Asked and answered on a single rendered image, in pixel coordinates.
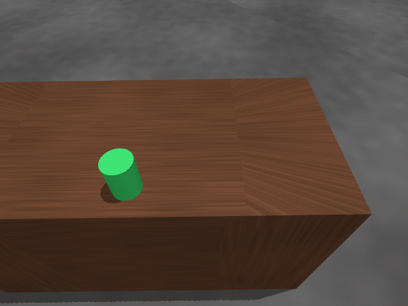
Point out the can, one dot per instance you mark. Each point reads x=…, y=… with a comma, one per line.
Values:
x=121, y=174

